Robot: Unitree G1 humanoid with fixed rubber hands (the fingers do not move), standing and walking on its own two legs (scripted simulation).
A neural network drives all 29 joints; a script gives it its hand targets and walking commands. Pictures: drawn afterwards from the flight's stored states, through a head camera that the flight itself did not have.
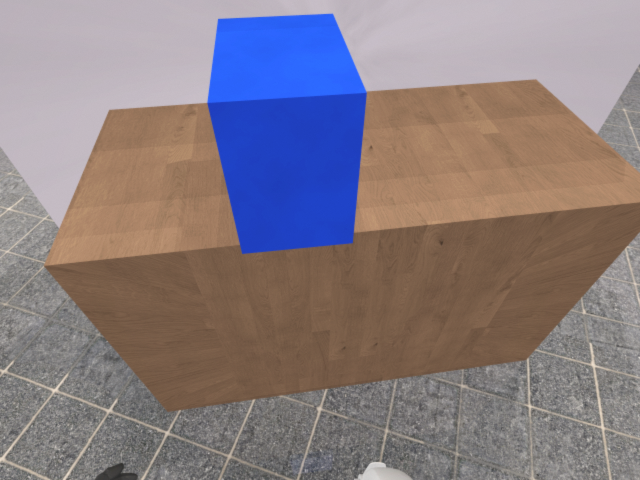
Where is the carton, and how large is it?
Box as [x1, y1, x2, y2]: [207, 14, 366, 253]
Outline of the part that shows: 332,14 218,19 207,103 242,253 352,242 366,92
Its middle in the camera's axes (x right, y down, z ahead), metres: -0.06 -0.18 +0.66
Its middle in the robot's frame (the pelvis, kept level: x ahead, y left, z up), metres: +0.63 +0.06 +0.10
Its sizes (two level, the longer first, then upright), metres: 0.274 0.190 0.274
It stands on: a pedestal, 0.70 m high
